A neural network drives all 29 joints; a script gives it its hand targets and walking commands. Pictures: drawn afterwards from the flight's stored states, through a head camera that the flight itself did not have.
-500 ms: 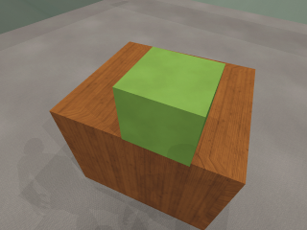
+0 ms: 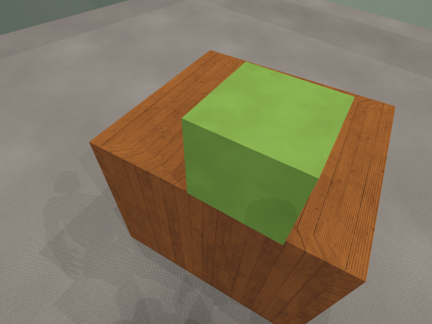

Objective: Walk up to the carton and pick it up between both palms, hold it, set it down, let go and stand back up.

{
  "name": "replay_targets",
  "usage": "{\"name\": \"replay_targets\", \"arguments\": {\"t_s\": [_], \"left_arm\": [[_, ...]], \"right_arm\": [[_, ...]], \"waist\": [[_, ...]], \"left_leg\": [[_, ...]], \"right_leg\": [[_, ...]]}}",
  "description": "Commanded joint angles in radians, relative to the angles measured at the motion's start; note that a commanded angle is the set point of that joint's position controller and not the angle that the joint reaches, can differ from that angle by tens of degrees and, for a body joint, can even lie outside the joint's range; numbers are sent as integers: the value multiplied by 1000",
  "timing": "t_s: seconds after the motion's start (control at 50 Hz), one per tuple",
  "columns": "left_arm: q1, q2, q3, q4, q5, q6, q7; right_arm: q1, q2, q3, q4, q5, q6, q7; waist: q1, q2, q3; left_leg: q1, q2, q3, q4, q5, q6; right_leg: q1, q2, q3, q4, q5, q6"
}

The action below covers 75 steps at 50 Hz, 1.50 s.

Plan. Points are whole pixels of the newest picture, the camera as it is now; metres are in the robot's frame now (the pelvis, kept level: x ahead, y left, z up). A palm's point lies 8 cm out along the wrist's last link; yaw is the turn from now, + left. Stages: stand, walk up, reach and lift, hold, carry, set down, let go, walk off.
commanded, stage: walk up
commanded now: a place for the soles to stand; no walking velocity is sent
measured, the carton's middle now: (263, 149) +0.51 -0.12 +0.02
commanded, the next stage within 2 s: none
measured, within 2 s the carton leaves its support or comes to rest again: neither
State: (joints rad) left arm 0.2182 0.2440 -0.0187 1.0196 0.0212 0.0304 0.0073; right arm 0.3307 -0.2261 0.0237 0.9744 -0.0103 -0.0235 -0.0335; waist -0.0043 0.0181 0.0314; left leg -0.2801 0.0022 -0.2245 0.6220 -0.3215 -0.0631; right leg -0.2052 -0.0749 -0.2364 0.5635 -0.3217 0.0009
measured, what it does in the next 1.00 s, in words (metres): steps to the left, turning right: left foot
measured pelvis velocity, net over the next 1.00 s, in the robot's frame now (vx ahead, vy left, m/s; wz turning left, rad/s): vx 0.10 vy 0.14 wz -0.35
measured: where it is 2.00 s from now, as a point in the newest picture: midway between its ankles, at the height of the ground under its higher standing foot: outside the picture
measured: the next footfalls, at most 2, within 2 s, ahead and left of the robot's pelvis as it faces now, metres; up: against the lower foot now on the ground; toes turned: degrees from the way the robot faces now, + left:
left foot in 0.56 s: +0.23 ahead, +0.26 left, +0.00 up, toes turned -2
right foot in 1.10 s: +0.12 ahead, -0.04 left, +0.00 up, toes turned -25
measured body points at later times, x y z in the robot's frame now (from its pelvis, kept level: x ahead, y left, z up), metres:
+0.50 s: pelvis +0.05 +0.09 +0.00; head +0.09 +0.08 +0.45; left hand -0.01 +0.35 -0.13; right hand +0.14 -0.17 -0.14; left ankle +0.19 +0.26 -0.69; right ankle -0.01 -0.11 -0.73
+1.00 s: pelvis +0.10 +0.14 +0.00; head +0.13 +0.14 +0.45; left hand +0.28 +0.37 -0.13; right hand +0.10 -0.12 -0.13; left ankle +0.19 +0.27 -0.73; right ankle +0.08 +0.00 -0.67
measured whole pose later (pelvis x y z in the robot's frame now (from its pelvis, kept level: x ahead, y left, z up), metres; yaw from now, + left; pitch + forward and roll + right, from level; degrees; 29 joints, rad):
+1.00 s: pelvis +0.10 +0.14 +0.00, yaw -20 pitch +0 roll -1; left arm 0.25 0.26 0.09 0.75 0.04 0.06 -0.03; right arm 0.22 -0.20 -0.01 0.81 -0.03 0.00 -0.05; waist -0.01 -0.01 0.07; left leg -0.34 0.20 0.24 0.61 -0.25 -0.01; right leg -0.55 -0.01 0.04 1.05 -0.38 0.05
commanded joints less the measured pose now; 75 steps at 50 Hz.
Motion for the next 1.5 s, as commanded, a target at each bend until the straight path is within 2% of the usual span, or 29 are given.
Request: {"name": "replay_targets", "arguments": {"t_s": [0.0,0.12,0.14,0.16,0.2,0.28,0.36,0.46,0.48,0.5,0.52,0.54,0.56,0.6,0.68,0.74,0.86,0.98,1.02,1.04,1.06,1.08,1.12,1.2,1.28,1.38,1.42,1.46,1.48], "left_arm": [[34,144,39,-40,0,0,7],[13,158,47,-55,1,3,4],[245,116,60,-18,18,-26,19],[313,185,82,6,13,-34,35],[222,211,92,-22,11,-49,65],[188,169,99,-70,34,-83,68],[174,183,116,-128,30,-97,64],[135,201,121,-183,25,-78,33],[142,199,122,-191,27,-67,25],[188,149,111,-188,35,-54,18],[235,56,87,-213,30,-39,13],[236,18,76,-221,30,-21,25],[270,24,81,-218,20,-13,34],[268,63,89,-218,14,-21,43],[254,106,118,-215,28,-15,26],[193,82,123,-244,39,6,12],[102,64,124,-312,30,20,-26],[72,58,107,-359,3,-6,-45],[137,54,104,-345,-1,-19,-35],[173,80,108,-326,0,-30,-27],[185,146,122,-327,6,-42,-16],[181,241,140,-345,5,-48,-6],[153,238,147,-341,-5,-43,5],[16,164,97,-368,-18,-39,14],[54,119,78,-347,-4,-37,13],[-6,136,70,-319,1,-18,14],[-3,122,65,-303,-5,-17,8],[28,75,53,-290,-11,-18,4],[43,55,48,-271,-14,-20,5]], "right_arm": [[56,-149,-37,-53,3,-10,-12],[27,-154,-45,-78,2,-8,-11],[-49,-179,-73,-76,-53,14,16],[-133,-152,-70,-129,-72,33,28],[-147,-142,-76,-176,-81,50,45],[-165,-107,-66,-198,-58,49,85],[-178,-90,-61,-212,-44,53,106],[-92,-106,-75,-186,-27,39,84],[-25,-125,-84,-164,-28,30,73],[57,-166,-96,-139,-25,21,58],[81,-260,-113,-153,-17,18,42],[54,-279,-111,-170,-1,29,23],[-4,-291,-113,-169,8,41,11],[-118,-246,-101,-210,12,52,1],[-151,-124,-79,-214,-1,23,-8],[-126,-131,-77,-221,-11,7,-22],[-128,-149,-82,-240,-17,3,-34],[-159,-165,-87,-264,-33,4,-10],[-175,-188,-91,-261,-33,22,1],[-165,-176,-90,-255,-37,33,7],[-123,-139,-79,-250,-37,44,13],[-129,-75,-59,-270,-33,55,17],[-227,-76,-54,-291,-6,68,11],[-98,-79,-54,-245,-9,52,13],[-154,-79,-52,-256,-12,63,13],[-109,-66,-43,-239,4,54,13],[-90,-87,-49,-226,4,37,13],[-139,-158,-57,-235,8,35,18],[-175,-150,-48,-238,12,33,23]], "waist": [[9,38,3],[9,34,-8],[85,33,-43],[121,-78,42],[56,-65,140],[-4,-123,205],[-8,-175,129],[-25,-177,0],[-51,-110,-55],[-86,63,-106],[-81,335,-116],[-64,269,-92],[-34,234,-61],[-6,282,-21],[22,145,-40],[20,40,-22],[7,87,-9],[-10,204,-64],[28,188,-81],[45,115,-78],[44,-2,-79],[40,-221,-49],[76,-191,-18],[-4,-208,-131],[36,-164,-173],[0,-180,-128],[-8,-116,-130],[34,25,-77],[45,27,-45]], "left_leg": [[-169,34,-45,-70,309,112],[-170,18,-37,-41,307,111],[-310,-8,120,100,-35,70],[-498,-10,196,279,-220,38],[-600,123,147,453,-229,5],[-469,152,173,436,-89,9],[-375,142,209,307,46,-10],[67,67,299,76,164,21],[152,41,310,25,157,32],[228,87,252,-66,182,15],[238,278,-53,-212,144,21],[169,323,-173,-292,23,28],[111,360,-185,-345,-156,86],[72,348,-135,-378,-310,105],[47,384,-14,-292,45,243],[19,427,29,-273,204,283],[50,428,139,-307,-10,284],[81,353,316,-207,-8,232],[18,334,372,-110,18,202],[-6,295,401,-9,48,168],[-86,229,432,127,2,130],[-233,108,453,304,-298,86],[-273,65,276,423,-362,54],[-249,59,238,395,-233,72],[-175,22,238,308,-176,61],[49,-1,256,-47,-14,72],[165,55,185,-147,128,96],[89,194,12,-243,71,173],[-5,238,0,-310,-45,206]], "right_leg": [[115,-59,100,-72,68,-58],[104,-77,101,-72,50,-70],[276,-180,354,-208,-176,-133],[321,-350,540,-331,-320,-210],[223,-483,639,-419,-458,-248],[16,-295,415,-402,-282,-151],[7,-231,271,-350,-149,-138],[-178,-147,162,-139,27,-88],[-180,-104,142,11,56,-72],[-207,-46,118,232,-49,-43],[-338,83,170,475,-397,-6],[-373,88,338,551,-393,-20],[-391,57,351,595,-344,-22],[-441,37,340,625,-268,-14],[-385,25,325,642,-234,15],[-401,53,331,667,-182,23],[-471,65,312,627,-55,46],[-290,45,222,227,-42,43],[-112,71,179,20,89,31],[-45,78,202,-94,196,30],[23,3,334,-91,323,2],[21,-160,597,-127,503,-71],[-89,-229,807,-217,340,-234],[46,-96,516,-85,552,-152],[47,-104,576,-94,471,-171],[-99,-95,580,-100,262,-143],[-183,-58,542,-60,173,-87],[-229,84,407,77,-42,-38],[-166,106,353,68,-47,-23]]}}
